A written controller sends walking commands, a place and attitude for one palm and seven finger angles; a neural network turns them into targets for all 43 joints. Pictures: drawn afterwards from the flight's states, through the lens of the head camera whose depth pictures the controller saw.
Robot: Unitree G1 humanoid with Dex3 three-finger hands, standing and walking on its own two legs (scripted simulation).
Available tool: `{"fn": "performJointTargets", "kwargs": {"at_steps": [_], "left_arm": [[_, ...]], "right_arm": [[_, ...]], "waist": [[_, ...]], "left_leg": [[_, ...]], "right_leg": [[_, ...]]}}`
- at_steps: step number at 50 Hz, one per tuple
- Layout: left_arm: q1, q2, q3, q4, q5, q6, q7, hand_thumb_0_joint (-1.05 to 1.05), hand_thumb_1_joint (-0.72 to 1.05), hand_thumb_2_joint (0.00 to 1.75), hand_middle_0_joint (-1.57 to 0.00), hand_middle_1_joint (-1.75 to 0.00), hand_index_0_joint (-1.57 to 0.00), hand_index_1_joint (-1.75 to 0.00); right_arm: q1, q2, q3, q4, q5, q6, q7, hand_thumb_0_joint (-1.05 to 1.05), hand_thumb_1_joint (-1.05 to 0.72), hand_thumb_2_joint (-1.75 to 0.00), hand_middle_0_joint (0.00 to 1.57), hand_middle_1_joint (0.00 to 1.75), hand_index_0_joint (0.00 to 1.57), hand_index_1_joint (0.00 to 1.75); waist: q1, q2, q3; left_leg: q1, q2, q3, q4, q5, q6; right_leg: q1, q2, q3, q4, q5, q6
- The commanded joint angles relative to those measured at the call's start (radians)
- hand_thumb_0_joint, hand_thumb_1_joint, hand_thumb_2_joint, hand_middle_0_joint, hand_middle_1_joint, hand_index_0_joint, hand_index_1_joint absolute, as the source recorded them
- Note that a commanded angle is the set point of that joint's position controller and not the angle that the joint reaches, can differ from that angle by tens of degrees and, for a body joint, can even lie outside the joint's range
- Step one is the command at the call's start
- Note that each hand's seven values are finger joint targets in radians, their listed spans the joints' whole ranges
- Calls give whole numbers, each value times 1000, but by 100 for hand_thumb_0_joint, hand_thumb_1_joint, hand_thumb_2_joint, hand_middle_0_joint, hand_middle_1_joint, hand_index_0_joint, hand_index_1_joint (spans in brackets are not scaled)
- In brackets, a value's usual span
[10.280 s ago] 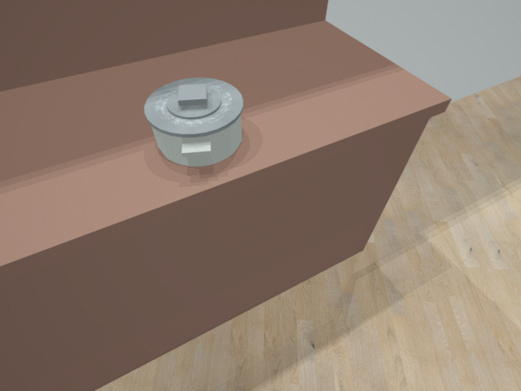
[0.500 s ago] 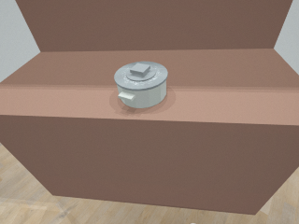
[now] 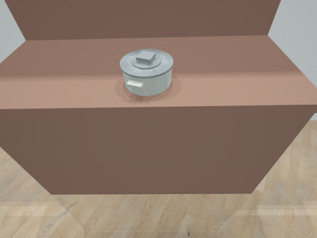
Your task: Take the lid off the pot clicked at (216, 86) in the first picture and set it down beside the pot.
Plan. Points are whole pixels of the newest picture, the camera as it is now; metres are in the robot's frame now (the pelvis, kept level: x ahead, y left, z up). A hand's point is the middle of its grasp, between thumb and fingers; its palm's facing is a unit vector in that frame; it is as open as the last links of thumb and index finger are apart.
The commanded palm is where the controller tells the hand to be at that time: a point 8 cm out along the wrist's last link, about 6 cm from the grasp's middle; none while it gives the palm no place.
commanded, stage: come to a stop and stand still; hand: left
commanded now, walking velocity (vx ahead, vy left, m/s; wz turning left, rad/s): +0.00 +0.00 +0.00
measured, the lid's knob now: (146, 56) +0.67 +0.04 +0.14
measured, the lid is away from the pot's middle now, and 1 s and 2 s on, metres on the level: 0.00 0.00 0.00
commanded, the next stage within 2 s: look again from close up in 0.28 s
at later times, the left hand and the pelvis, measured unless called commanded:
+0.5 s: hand out of the picture -0.04 +0.17 -0.17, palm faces +0.05 -0.98 -0.20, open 7.4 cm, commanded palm none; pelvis -0.01 +0.00 +0.00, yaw +0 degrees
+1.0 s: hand out of the picture +0.04 +0.17 -0.16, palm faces +0.05 -0.97 -0.23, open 7.3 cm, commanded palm none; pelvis +0.04 -0.01 +0.01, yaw +1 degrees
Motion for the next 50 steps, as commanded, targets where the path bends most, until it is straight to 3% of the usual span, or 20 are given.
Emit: {"fn": "performJointTargets", "kwargs": {"at_steps": [1,2,3,4,6,9,11,13,18,20,23,27,30,34,36,41,46,50], "left_arm": [[19,108,34,-63,2,-28,-2,0,90,90,-20,-30,-20,-30],[35,106,38,-44,8,-25,-4,0,90,90,-20,-30,-20,-30],[54,101,36,-24,10,-26,-6,0,90,90,-20,-30,-20,-30],[67,92,35,-11,9,-29,-8,0,90,90,-20,-30,-20,-30],[66,85,34,2,7,-29,-10,0,90,90,-20,-30,-20,-30],[84,88,34,12,7,-35,-7,0,90,90,-20,-30,-20,-30],[86,96,37,15,8,-38,-5,0,90,90,-20,-30,-20,-30],[87,98,39,10,10,-37,-3,0,90,90,-20,-30,-20,-30],[98,96,41,12,12,-40,-1,0,90,90,-20,-30,-20,-30],[91,97,41,14,10,-44,-1,0,90,90,-20,-30,-20,-30],[91,98,44,13,13,-39,-2,0,90,90,-20,-30,-20,-30],[122,79,41,24,13,-44,-4,0,90,90,-20,-30,-20,-30],[145,69,37,40,10,-56,-4,0,90,90,-20,-30,-20,-30],[124,80,40,35,9,-51,1,0,90,90,-20,-30,-20,-30],[123,82,40,32,10,-49,2,0,90,90,-20,-30,-20,-30],[116,80,39,29,4,-56,3,0,90,90,-20,-30,-20,-30],[119,70,33,38,-3,-71,5,0,90,90,-20,-30,-20,-30],[115,74,28,44,-5,-76,10,0,90,90,-20,-30,-20,-30]], "right_arm": [[11,-74,-14,-34,-13,-40,-9,0,-90,-90,20,30,20,30],[-48,-88,-17,-44,-9,-42,-14,0,-90,-90,20,30,20,30],[-75,-90,-15,-42,-5,-42,-18,0,-90,-90,20,30,20,30],[-73,-85,-14,-37,-3,-42,-22,0,-90,-90,20,30,20,30],[-43,-75,-15,-20,-2,-38,-23,0,-90,-90,20,30,20,30],[-27,-63,-14,-1,-5,-34,-20,0,-90,-90,20,30,20,30],[-3,-53,-16,6,-5,-28,-16,0,-90,-90,20,30,20,30],[14,-52,-18,7,-9,-20,-13,0,-90,-90,20,30,20,30],[47,-35,-17,5,-10,-13,-9,0,-90,-90,20,30,20,30],[58,-25,-16,9,-9,-18,-8,0,-90,-90,20,30,20,30],[54,-32,-18,0,-9,-17,-8,0,-90,-90,20,30,20,30],[23,-36,-15,-7,-9,-30,-11,0,-90,-90,20,30,20,30],[6,-34,-10,-7,-7,-40,-15,0,-90,-90,20,30,20,30],[32,-27,-7,5,-9,-32,-13,0,-90,-90,20,30,20,30],[46,-24,-8,8,-8,-28,-11,0,-90,-90,20,30,20,30],[80,-9,-4,23,-7,-34,-13,0,-90,-90,20,30,20,30],[62,-11,3,34,0,-55,-20,0,-90,-90,20,30,20,30],[52,-24,7,47,3,-63,-26,0,-90,-90,20,30,20,30]], "waist": [[75,157,85],[96,138,79],[109,101,75],[106,37,75],[91,-6,88],[77,14,123],[64,-38,113],[52,-46,131],[29,-93,118],[22,-75,103],[25,-72,104],[52,5,105],[67,-17,90],[55,-27,134],[54,-62,143],[48,-43,92],[63,-12,35],[63,-31,24]], "left_leg": [[-166,199,-294,-413,-306,68],[-220,207,-315,-424,-317,77],[-218,195,-290,-402,-276,74],[-203,181,-257,-376,-242,65],[-187,158,-226,-362,-257,51],[-164,135,-204,-324,-244,45],[-124,117,-177,-285,-240,39],[-115,100,-156,-248,-261,39],[-52,64,-109,-153,-206,35],[-22,61,-101,-140,-165,33],[-49,69,-119,-161,-232,35],[-118,105,-165,-246,-248,43],[-133,104,-157,-241,-172,38],[-126,93,-151,-235,-216,36],[-126,92,-152,-231,-227,37],[-74,82,-122,-193,-120,31],[-30,114,-131,-208,96,28],[9,117,-117,-202,226,21]], "right_leg": [[75,-21,17,12,-139,16],[139,-22,14,49,-94,20],[159,-30,26,34,-62,19],[170,-37,37,-4,-51,18],[164,-49,50,-55,-81,11],[115,-74,91,-101,-112,-3],[71,-85,117,-137,-184,-10],[10,-96,148,-160,-268,-15],[-79,-121,194,-222,-344,-23],[-89,-128,192,-222,-326,-24],[-91,-118,168,-218,-353,-13],[1,-89,127,-149,-237,-6],[68,-104,140,-147,-173,-14],[10,-113,152,-178,-258,-15],[0,-110,151,-193,-284,-13],[25,-126,164,-201,-244,-25],[130,-117,124,-152,-9,-22],[175,-124,118,-122,174,-24]]}}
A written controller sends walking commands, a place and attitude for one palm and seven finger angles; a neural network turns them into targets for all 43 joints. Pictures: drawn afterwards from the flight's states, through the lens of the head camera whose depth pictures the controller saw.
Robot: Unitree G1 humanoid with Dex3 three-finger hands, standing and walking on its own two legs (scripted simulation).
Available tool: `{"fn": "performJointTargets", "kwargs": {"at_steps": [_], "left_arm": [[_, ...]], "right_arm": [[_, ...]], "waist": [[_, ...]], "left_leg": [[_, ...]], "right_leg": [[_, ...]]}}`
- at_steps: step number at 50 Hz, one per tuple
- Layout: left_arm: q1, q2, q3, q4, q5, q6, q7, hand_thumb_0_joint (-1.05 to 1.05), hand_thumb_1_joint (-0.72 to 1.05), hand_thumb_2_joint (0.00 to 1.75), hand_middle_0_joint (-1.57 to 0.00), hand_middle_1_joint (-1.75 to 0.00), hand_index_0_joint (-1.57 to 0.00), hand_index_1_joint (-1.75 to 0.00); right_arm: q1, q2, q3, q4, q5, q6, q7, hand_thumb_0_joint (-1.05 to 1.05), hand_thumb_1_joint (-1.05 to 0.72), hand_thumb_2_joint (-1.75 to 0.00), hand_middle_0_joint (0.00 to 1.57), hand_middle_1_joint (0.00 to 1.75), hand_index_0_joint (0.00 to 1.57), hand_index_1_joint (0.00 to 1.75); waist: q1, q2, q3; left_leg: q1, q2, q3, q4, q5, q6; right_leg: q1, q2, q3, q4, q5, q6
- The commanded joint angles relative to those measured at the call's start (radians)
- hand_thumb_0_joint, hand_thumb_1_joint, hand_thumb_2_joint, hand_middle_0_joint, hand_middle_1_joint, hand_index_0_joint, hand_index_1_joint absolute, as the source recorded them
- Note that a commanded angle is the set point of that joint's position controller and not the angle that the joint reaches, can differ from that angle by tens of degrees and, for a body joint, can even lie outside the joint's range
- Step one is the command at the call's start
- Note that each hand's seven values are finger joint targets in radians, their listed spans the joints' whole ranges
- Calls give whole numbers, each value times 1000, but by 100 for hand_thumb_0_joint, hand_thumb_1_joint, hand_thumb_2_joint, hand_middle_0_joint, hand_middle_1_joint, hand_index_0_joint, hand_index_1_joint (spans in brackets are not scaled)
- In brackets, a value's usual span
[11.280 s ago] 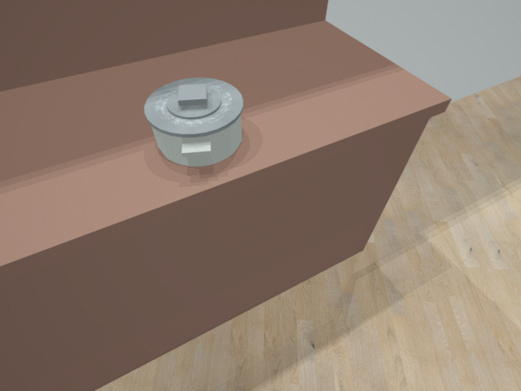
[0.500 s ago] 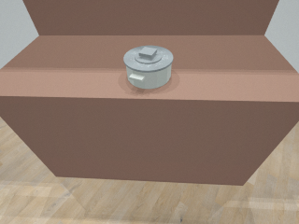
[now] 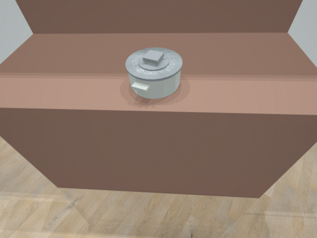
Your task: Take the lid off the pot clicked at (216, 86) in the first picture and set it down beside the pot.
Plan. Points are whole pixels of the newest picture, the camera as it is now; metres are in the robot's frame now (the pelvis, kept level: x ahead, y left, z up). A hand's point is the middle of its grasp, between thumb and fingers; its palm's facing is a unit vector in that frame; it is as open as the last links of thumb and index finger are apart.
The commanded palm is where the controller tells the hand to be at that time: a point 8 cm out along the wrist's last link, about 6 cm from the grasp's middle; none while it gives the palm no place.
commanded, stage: look again from close up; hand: left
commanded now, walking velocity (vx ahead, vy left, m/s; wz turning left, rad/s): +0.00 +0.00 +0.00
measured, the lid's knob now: (153, 56) +0.63 +0.04 +0.14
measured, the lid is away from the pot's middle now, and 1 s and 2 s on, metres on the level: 0.00 0.00 0.00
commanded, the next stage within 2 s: shuffle to correct the standing spot in 0.54 s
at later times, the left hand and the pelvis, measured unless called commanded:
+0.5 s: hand out of the picture +0.03 +0.17 -0.16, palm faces +0.04 -0.97 -0.22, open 7.3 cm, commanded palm none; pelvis +0.02 -0.01 +0.01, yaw +0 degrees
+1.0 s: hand out of the picture +0.03 +0.14 -0.17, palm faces +0.05 -0.98 -0.19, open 7.4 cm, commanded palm none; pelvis +0.05 -0.03 +0.00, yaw +0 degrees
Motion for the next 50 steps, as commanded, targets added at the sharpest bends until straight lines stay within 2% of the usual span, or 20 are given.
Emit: {"fn": "performJointTargets", "kwargs": {"at_steps": [1,3,5,9,11,12,25,28,30,33,36,37,39,40,42,44,46,48,49,50], "left_arm": [[71,96,16,-31,-4,-25,10,0,90,90,-20,-30,-20,-30],[64,101,15,-32,-3,-26,12,0,90,90,-20,-30,-20,-30],[63,109,16,-31,-3,-29,13,0,90,90,-20,-30,-20,-30],[52,114,14,-30,-3,-26,14,0,90,90,-20,-30,-20,-30],[48,117,13,-30,-5,-25,13,0,90,90,-20,-30,-20,-30],[45,117,13,-31,-4,-23,13,0,90,90,-20,-30,-20,-30],[36,150,19,-29,-3,-29,9,0,90,90,-20,-30,-20,-30],[38,145,15,-24,-4,-25,8,0,90,90,-20,-30,-20,-30],[39,148,18,-24,-3,-28,8,0,90,90,-20,-30,-20,-30],[53,125,13,-14,-5,-23,8,0,90,90,-20,-30,-20,-30],[50,130,19,-17,0,-9,2,0,90,90,-20,-30,-20,-30],[46,127,23,-24,4,-3,-1,0,90,90,-20,-30,-20,-30],[51,128,29,-33,7,-3,-5,0,90,90,-20,-30,-20,-30],[60,125,30,-32,6,-5,-7,0,90,90,-20,-30,-20,-30],[60,113,31,-40,6,-6,-12,0,90,90,-20,-30,-20,-30],[71,98,31,-42,8,-17,-15,0,90,90,-20,-30,-20,-30],[91,90,33,-38,5,-24,-17,0,90,90,-20,-30,-20,-30],[129,87,39,-28,8,-30,-14,0,90,90,-20,-30,-20,-30],[165,96,44,-16,7,-32,-12,0,90,90,-20,-30,-20,-30],[211,117,54,-1,7,-34,-7,0,90,90,-20,-30,-20,-30]], "right_arm": [[68,-69,-13,-13,1,-21,-6,0,-90,-90,20,30,20,30],[62,-74,-12,-7,0,-21,-6,0,-90,-90,20,30,20,30],[62,-81,-13,0,0,-22,-7,0,-90,-90,20,30,20,30],[38,-87,-12,6,-1,-17,-6,0,-90,-90,20,30,20,30],[32,-84,-13,8,0,-15,-6,0,-90,-90,20,30,20,30],[22,-89,-11,8,0,-14,-6,0,-90,-90,20,30,20,30],[1,-115,-10,16,0,-19,-4,0,-90,-90,20,30,20,30],[0,-110,-7,21,0,-15,-4,0,-90,-90,20,30,20,30],[7,-112,-6,23,-1,-17,-4,0,-90,-90,20,30,20,30],[14,-89,-2,33,-1,-14,-4,0,-90,-90,20,30,20,30],[44,-82,-6,36,-9,-3,-2,0,-90,-90,20,30,20,30],[45,-89,-9,36,-12,1,-1,0,-90,-90,20,30,20,30],[54,-82,-10,34,-15,1,1,0,-90,-90,20,30,20,30],[59,-83,-10,31,-15,-2,1,0,-90,-90,20,30,20,30],[65,-87,-15,26,-16,-6,-1,0,-90,-90,20,30,20,30],[71,-88,-18,24,-13,-18,-3,0,-90,-90,20,30,20,30],[72,-86,-21,22,-9,-27,-7,0,-90,-90,20,30,20,30],[72,-81,-21,22,-7,-34,-11,0,-90,-90,20,30,20,30],[64,-70,-17,21,-4,-36,-13,0,-90,-90,20,30,20,30],[64,-49,-16,17,-3,-36,-13,0,-90,-90,20,30,20,30]], "waist": [[14,-31,8],[12,-40,28],[9,-44,8],[9,-49,41],[11,-42,28],[11,-36,57],[13,-42,35],[17,-29,64],[14,-37,58],[16,-38,55],[10,-57,90],[9,-38,122],[9,-51,149],[10,-48,140],[6,8,155],[10,25,140],[19,34,121],[33,-5,111],[49,-50,106],[60,-137,86]], "left_leg": [[-52,123,-105,-108,182,29],[-49,117,-101,-106,196,27],[-23,116,-92,-106,213,23],[-17,114,-86,-114,179,20],[-3,120,-88,-123,166,19],[-13,118,-85,-126,156,19],[13,119,-78,-143,163,13],[3,116,-76,-149,132,13],[12,118,-78,-151,149,14],[7,117,-69,-150,100,12],[-8,112,-67,-156,-101,21],[-28,111,-72,-162,-163,26],[-55,118,-89,-163,-206,35],[-54,121,-94,-159,-199,39],[-54,152,-137,-190,-233,56],[-51,188,-180,-196,-169,73],[-48,201,-189,-177,-76,83],[-89,172,-143,-92,29,74],[-148,129,-82,-11,49,56],[-233,76,-15,103,17,31]], "right_leg": [[128,-114,125,-81,147,-24],[126,-118,136,-83,173,-26],[144,-124,139,-84,211,-28],[130,-125,151,-109,182,-27],[138,-119,143,-122,160,-24],[123,-119,149,-130,141,-22],[163,-119,157,-156,159,-21],[143,-118,158,-173,104,-17],[148,-116,164,-170,126,-21],[147,-115,159,-186,52,-14],[78,-97,164,-200,-228,-25],[40,-94,170,-198,-297,-25],[13,-91,176,-183,-331,-30],[14,-90,181,-170,-323,-34],[-16,-67,150,-112,-295,-37],[5,-56,117,-48,-185,-37],[39,-50,94,-12,-103,-40],[109,-71,128,-11,-44,-53],[180,-109,190,-50,-39,-73],[272,-174,296,-104,-30,-113]]}}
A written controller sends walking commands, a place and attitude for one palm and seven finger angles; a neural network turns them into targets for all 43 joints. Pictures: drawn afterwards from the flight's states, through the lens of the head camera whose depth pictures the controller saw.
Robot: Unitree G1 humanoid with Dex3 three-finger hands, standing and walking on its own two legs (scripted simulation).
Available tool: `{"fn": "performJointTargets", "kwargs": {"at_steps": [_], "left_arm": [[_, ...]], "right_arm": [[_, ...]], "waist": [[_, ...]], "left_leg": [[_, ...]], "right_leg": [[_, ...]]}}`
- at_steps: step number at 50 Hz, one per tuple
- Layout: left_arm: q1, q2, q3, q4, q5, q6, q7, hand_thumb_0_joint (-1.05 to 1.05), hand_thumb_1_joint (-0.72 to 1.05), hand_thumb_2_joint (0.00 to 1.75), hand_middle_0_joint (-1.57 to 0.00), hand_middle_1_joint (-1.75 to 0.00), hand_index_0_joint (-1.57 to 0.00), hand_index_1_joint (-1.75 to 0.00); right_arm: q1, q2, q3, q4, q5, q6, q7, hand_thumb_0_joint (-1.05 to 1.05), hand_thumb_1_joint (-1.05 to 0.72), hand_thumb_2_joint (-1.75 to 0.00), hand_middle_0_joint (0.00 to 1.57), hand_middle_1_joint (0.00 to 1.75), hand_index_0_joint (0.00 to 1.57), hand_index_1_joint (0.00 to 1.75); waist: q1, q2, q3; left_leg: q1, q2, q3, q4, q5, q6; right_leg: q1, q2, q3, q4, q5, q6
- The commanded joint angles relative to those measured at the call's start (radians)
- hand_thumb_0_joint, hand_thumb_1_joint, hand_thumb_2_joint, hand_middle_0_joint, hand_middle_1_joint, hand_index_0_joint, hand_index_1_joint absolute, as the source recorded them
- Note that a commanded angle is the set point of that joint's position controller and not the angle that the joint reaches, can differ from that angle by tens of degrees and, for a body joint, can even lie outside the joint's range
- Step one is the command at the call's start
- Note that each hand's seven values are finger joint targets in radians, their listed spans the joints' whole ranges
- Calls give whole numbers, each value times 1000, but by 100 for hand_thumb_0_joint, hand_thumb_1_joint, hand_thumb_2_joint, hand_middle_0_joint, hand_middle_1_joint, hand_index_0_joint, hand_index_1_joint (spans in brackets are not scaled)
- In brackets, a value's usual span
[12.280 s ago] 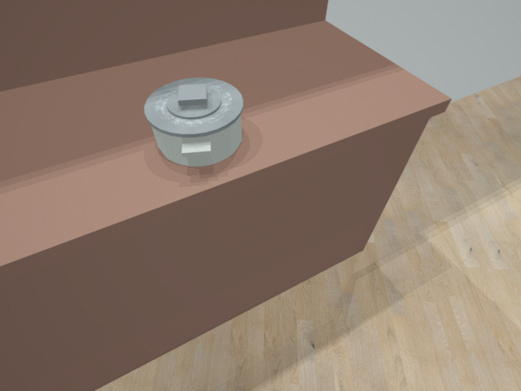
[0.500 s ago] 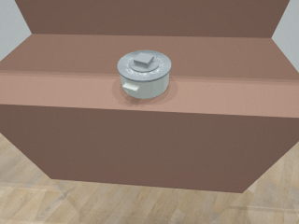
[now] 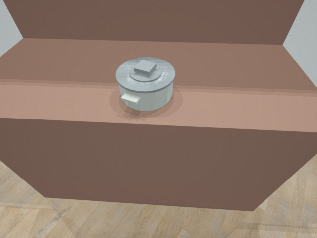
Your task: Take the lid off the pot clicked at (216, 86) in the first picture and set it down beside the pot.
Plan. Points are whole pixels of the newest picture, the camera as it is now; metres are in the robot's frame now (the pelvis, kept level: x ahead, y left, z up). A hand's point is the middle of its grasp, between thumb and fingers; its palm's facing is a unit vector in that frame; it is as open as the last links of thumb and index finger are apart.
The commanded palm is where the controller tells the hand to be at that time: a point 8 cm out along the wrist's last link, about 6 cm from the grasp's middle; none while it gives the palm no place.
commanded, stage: shuffle to correct the standing spot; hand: left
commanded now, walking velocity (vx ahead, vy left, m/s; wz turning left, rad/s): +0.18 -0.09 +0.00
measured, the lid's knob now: (145, 67) +0.58 +0.07 +0.14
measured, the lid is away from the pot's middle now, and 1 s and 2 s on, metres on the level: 0.00 0.00 0.00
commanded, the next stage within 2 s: come to a stop and stand still in 0.44 s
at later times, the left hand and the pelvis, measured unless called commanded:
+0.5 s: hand out of the picture +0.13 +0.18 -0.16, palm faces +0.10 -0.98 -0.20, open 7.3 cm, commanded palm none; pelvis +0.09 -0.02 +0.00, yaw +2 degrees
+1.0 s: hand (120, 237) +0.17 +0.13 -0.18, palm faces +0.07 -0.97 -0.23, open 7.3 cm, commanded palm none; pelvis +0.12 -0.07 +0.00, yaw +2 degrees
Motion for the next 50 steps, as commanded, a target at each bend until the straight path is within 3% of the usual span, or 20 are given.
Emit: {"fn": "performJointTargets", "kwargs": {"at_steps": [1,2,4,6,12,13,14,15,16,20,27,29,30,31,32,34,36,41,46,50], "left_arm": [[198,148,49,-3,1,-29,20,0,90,90,-20,-30,-20,-30],[228,151,55,-1,4,-28,25,0,90,90,-20,-30,-20,-30],[182,120,49,-17,8,-35,35,0,90,90,-20,-30,-20,-30],[114,115,43,-41,4,-35,35,0,90,90,-20,-30,-20,-30],[37,92,36,-52,1,-30,20,0,90,90,-20,-30,-20,-30],[50,61,30,-60,4,-27,14,0,90,90,-20,-30,-20,-30],[59,30,27,-78,3,-26,7,0,90,90,-20,-30,-20,-30],[5,64,34,-106,8,-24,7,0,90,90,-20,-30,-20,-30],[-24,79,39,-130,9,-19,9,0,90,90,-20,-30,-20,-30],[-40,61,51,-131,6,-4,-13,0,90,90,-20,-30,-20,-30],[-61,78,53,-180,1,13,-36,0,90,90,-20,-30,-20,-30],[70,144,68,-137,7,-3,-23,0,90,90,-20,-30,-20,-30],[124,252,87,-122,19,-13,-4,0,90,90,-20,-30,-20,-30],[123,281,77,-138,2,-16,8,0,90,90,-20,-30,-20,-30],[86,262,64,-142,3,-17,10,0,90,90,-20,-30,-20,-30],[-50,246,63,-170,16,-18,23,0,90,90,-20,-30,-20,-30],[-100,233,54,-178,14,-8,36,0,90,90,-20,-30,-20,-30],[-49,262,67,-168,14,3,55,0,90,90,-20,-30,-20,-30],[-79,265,69,-191,23,9,64,0,90,90,-20,-30,-20,-30],[-137,267,62,-211,18,22,48,0,90,90,-20,-30,-20,-30]], "right_arm": [[3,-54,-21,-55,5,-20,-7,0,-90,-90,20,30,20,30],[-51,-74,-29,-75,4,-14,-5,0,-90,-90,20,30,20,30],[-89,-83,-42,-95,1,-12,6,0,-90,-90,20,30,20,30],[-81,-47,-42,-95,5,-5,20,0,-90,-90,20,30,20,30],[10,-26,-40,-78,5,-25,22,0,-90,-90,20,30,20,30],[56,-82,-53,-62,-1,-34,15,0,-90,-90,20,30,20,30],[125,-171,-79,-58,-18,-37,8,0,-90,-90,20,30,20,30],[154,-214,-91,-68,-21,-22,4,0,-90,-90,20,30,20,30],[121,-223,-92,-86,-22,-18,8,0,-90,-90,20,30,20,30],[-66,-156,-64,-133,-12,-41,-3,0,-90,-90,20,30,20,30],[-130,-240,-98,-164,-23,-12,5,0,-90,-90,20,30,20,30],[-126,-215,-97,-167,-19,6,10,0,-90,-90,20,30,20,30],[-103,-127,-78,-180,-12,15,14,0,-90,-90,20,30,20,30],[-119,-117,-72,-200,-1,34,13,0,-90,-90,20,30,20,30],[-117,-117,-69,-194,3,39,12,0,-90,-90,20,30,20,30],[-86,-130,-71,-165,6,39,17,0,-90,-90,20,30,20,30],[-105,-132,-71,-151,16,47,16,0,-90,-90,20,30,20,30],[-170,-143,-70,-194,8,65,25,0,-90,-90,20,30,20,30],[-202,-134,-70,-237,11,67,32,0,-90,-90,20,30,20,30],[-106,-123,-68,-214,16,46,35,0,-90,-90,20,30,20,30]], "waist": [[70,-188,112],[84,-205,120],[55,-99,139],[25,-32,86],[-38,-61,83],[-54,80,84],[-72,259,59],[-94,196,76],[-77,126,88],[15,121,95],[19,182,60],[72,18,-2],[86,-343,-9],[87,-363,-42],[64,-261,-37],[13,-273,-44],[10,-253,-15],[47,-156,-41],[36,-135,-70],[-19,-137,-75]], "left_leg": [[-412,-1,48,228,-33,41],[-490,12,36,388,-183,34],[-521,57,-11,486,-180,32],[-410,61,17,412,-122,32],[6,30,104,-17,206,18],[86,127,-47,-84,210,60],[174,360,-364,-196,236,180],[107,462,-469,-248,262,272],[47,471,-475,-251,217,295],[-74,339,-202,-247,292,190],[-204,268,-28,-145,194,105],[-287,154,55,111,86,27],[-509,22,131,357,-203,-18],[-457,35,33,472,-285,-19],[-406,62,-8,499,-266,-9],[-368,52,-2,513,-203,-3],[-336,42,3,476,-169,-15],[-400,9,-10,531,-114,-27],[-339,9,-17,424,-102,-21],[-58,-24,58,49,120,-7]], "right_leg": [[257,-303,437,-246,57,-130],[273,-368,531,-295,92,-197],[210,-375,490,-292,134,-245],[134,-326,364,-274,168,-215],[-76,-162,97,-103,152,-59],[-160,-111,60,68,93,-24],[-316,-30,-43,298,-149,26],[-343,-37,11,502,-281,21],[-362,-63,70,590,-268,18],[-361,-134,127,609,-66,47],[-86,-105,-45,113,-2,90],[141,-98,-13,-92,94,97],[247,-303,289,-200,214,51],[177,-435,439,-279,374,-32],[135,-424,396,-263,395,-93],[77,-367,344,-192,443,-91],[44,-362,264,-148,642,-112],[118,-419,290,-143,777,-159],[89,-420,282,-133,699,-159],[-52,-324,209,-96,418,-47]]}}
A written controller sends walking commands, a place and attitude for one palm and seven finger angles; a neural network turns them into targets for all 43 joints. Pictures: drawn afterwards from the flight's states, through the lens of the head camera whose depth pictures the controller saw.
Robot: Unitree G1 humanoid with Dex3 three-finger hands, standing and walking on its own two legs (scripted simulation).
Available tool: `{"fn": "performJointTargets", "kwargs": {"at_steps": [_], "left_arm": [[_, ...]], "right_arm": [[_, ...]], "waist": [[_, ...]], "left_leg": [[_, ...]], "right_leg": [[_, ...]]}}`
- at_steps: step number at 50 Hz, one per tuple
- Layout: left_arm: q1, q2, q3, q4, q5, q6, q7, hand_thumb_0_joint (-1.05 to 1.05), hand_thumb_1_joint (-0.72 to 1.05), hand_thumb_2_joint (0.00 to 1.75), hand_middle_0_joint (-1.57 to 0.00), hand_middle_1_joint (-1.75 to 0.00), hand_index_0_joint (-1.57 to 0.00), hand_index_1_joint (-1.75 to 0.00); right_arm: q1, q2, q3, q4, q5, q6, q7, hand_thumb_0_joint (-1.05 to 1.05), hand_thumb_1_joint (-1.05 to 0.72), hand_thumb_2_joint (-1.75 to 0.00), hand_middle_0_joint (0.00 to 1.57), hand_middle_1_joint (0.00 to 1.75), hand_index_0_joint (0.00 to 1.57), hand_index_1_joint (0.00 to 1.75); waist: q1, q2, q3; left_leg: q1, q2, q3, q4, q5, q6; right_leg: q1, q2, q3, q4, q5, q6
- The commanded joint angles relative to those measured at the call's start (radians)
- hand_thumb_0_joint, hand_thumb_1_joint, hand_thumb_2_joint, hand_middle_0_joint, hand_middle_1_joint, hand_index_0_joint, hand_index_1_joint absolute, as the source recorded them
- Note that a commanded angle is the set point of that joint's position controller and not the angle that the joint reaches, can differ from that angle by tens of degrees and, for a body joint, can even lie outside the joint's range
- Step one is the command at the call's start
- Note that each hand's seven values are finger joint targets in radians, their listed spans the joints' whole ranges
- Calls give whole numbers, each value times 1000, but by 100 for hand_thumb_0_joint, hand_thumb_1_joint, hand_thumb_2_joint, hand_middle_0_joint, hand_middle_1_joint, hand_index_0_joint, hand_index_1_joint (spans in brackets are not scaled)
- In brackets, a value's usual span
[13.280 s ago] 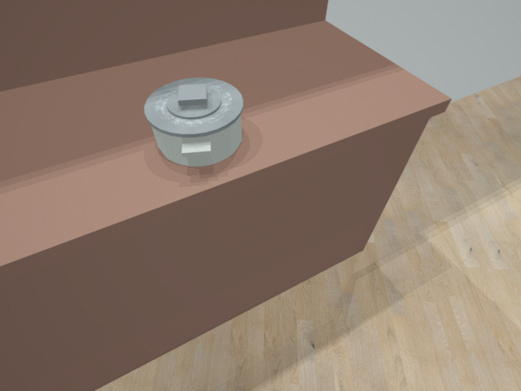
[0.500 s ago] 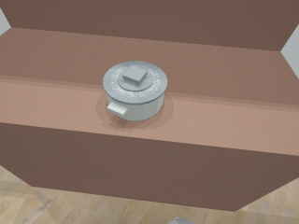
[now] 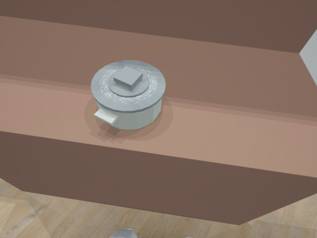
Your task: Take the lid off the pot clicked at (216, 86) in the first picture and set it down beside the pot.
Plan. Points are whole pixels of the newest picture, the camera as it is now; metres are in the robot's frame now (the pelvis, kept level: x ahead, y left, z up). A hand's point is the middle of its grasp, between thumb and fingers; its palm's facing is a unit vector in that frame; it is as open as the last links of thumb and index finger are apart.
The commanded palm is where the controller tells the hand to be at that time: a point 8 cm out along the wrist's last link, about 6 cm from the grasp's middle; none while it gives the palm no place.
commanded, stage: come to a stop and stand still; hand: left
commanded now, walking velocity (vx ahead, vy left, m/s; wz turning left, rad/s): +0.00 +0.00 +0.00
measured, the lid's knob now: (128, 77) +0.46 +0.12 +0.14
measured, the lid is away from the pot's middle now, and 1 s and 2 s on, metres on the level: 0.00 0.00 0.00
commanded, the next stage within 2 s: look again from close up in 1.50 s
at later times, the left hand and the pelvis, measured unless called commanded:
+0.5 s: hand out of the picture +0.01 +0.29 -0.17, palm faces -0.02 -0.97 -0.25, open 7.4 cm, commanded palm none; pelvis -0.05 +0.10 +0.00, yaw -3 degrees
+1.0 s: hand out of the picture -0.07 +0.36 -0.17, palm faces +0.03 -0.98 -0.18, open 7.3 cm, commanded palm none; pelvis -0.08 +0.19 +0.01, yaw -5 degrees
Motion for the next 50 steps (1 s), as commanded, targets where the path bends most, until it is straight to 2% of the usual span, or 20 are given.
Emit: {"fn": "performJointTargets", "kwargs": {"at_steps": [1,2,3,8,11,14,17,19,22,24,29,33,36,39,43,45,47,48,49,50], "left_arm": [[-13,207,9,-72,-24,-42,32,0,90,90,-20,-30,-20,-30],[58,128,6,-115,-25,-13,23,0,90,90,-20,-30,-20,-30],[63,107,2,-111,-17,-6,18,0,90,90,-20,-30,-20,-30],[167,88,-16,-40,-5,4,7,0,90,90,-20,-30,-20,-30],[93,143,-15,-74,-7,-12,7,0,90,90,-20,-30,-20,-30],[-26,167,7,-135,-9,0,28,0,90,90,-20,-30,-20,-30],[-20,113,-8,-145,-11,5,29,0,90,90,-20,-30,-20,-30],[64,75,-10,-114,-13,9,20,0,90,90,-20,-30,-20,-30],[131,81,3,-53,-7,17,10,0,90,90,-20,-30,-20,-30],[142,80,5,-34,-8,15,4,0,90,90,-20,-30,-20,-30],[177,72,-4,2,-14,8,2,0,90,90,-20,-30,-20,-30],[317,75,3,58,-15,0,15,0,90,90,-20,-30,-20,-30],[124,90,1,11,-15,-25,15,0,90,90,-20,-30,-20,-30],[4,86,-1,-38,-17,-23,22,0,90,90,-20,-30,-20,-30],[179,40,-3,29,-18,0,7,0,90,90,-20,-30,-20,-30],[261,53,9,75,-8,14,7,0,90,90,-20,-30,-20,-30],[442,77,41,126,-4,24,12,0,90,90,-20,-30,-20,-30],[626,110,79,167,-7,27,15,0,90,90,-20,-30,-20,-30],[823,138,104,213,-11,19,20,0,90,90,-20,-30,-20,-30],[516,156,77,134,-7,8,44,0,90,90,-20,-30,-20,-30]], "right_arm": [[164,-90,6,-39,-31,-48,1,0,-90,-90,20,30,20,30],[95,-86,-17,-113,-22,-59,2,0,-90,-90,20,30,20,30],[60,-144,-31,-133,-25,-51,-3,0,-90,-90,20,30,20,30],[-109,-121,6,-175,-14,-19,8,0,-90,-90,20,30,20,30],[11,-84,10,-151,-11,-2,6,0,-90,-90,20,30,20,30],[156,-89,-13,-103,-18,-1,6,0,-90,-90,20,30,20,30],[201,-70,-2,-93,-26,-29,11,0,-90,-90,20,30,20,30],[109,-118,-10,-114,-30,-45,7,0,-90,-90,20,30,20,30],[41,-121,-4,-106,-25,-45,0,0,-90,-90,20,30,20,30],[56,-108,4,-77,-19,-50,-6,0,-90,-90,20,30,20,30],[139,-88,14,-8,-12,-53,-9,0,-90,-90,20,30,20,30],[118,-86,10,3,-1,-40,-9,0,-90,-90,20,30,20,30],[190,-48,4,25,5,-26,-4,0,-90,-90,20,30,20,30],[274,-21,4,68,-5,-26,6,0,-90,-90,20,30,20,30],[205,-62,9,47,-18,-47,0,0,-90,-90,20,30,20,30],[156,-79,2,32,-14,-45,-9,0,-90,-90,20,30,20,30],[67,-108,-9,5,-14,-33,-16,0,-90,-90,20,30,20,30],[-44,-121,-15,-19,-8,-17,-17,0,-90,-90,20,30,20,30],[-167,-135,-26,-35,7,2,-13,0,-90,-90,20,30,20,30],[-43,-41,-38,-18,48,21,-20,0,-90,-90,20,30,20,30]], "waist": [[-83,260,-215],[-34,393,-296],[-30,432,-268],[56,91,88],[-31,-73,78],[-98,-207,-43],[-98,10,-70],[-38,261,-49],[11,74,-67],[7,117,-34],[-3,137,-37],[29,92,-13],[-67,-193,-44],[-118,-38,-16],[-21,231,-5],[19,127,0],[99,209,16],[192,317,63],[319,146,91],[153,-536,41]], "left_leg": [[318,54,-105,-406,439,49],[365,175,-161,-376,564,90],[333,200,-162,-365,631,130],[-158,138,-166,-424,-49,108],[25,30,-90,-281,-74,68],[244,-9,-32,-49,18,56],[258,58,-100,-374,-15,91],[101,240,-390,-597,-90,155],[23,240,-361,-612,-108,126],[55,210,-301,-627,-71,54],[177,190,-256,-646,9,60],[123,78,-129,-622,98,-150],[267,23,-44,-186,73,10],[308,40,-68,-203,117,31],[121,219,-359,-667,-226,95],[46,215,-386,-763,-231,18],[-58,138,-254,-873,-41,-380],[-182,36,-99,-857,149,-540],[-308,-131,74,-426,177,-518],[-89,-141,-54,569,-240,-234]], "right_leg": [[107,-118,200,100,293,-115],[1,6,15,169,-141,-48],[-53,57,5,242,-281,-38],[80,41,49,26,-79,-39],[-125,-95,301,-223,-369,-139],[-278,-177,347,-293,-484,-174],[-239,-47,168,-53,-354,-98],[-157,74,30,265,-261,-18],[-80,45,77,361,-197,-18],[-79,37,72,309,-198,-15],[-1,41,48,20,-205,-40],[166,12,77,-226,-81,-113],[-97,-198,338,-350,-274,-220],[-196,-172,265,-280,-283,-186],[-64,71,33,99,-244,-38],[-2,73,37,246,-229,-36],[160,105,-43,202,-260,-35],[361,124,-126,39,-312,-48],[536,10,-97,-292,-259,-133],[49,-385,403,-466,-263,-284]]}}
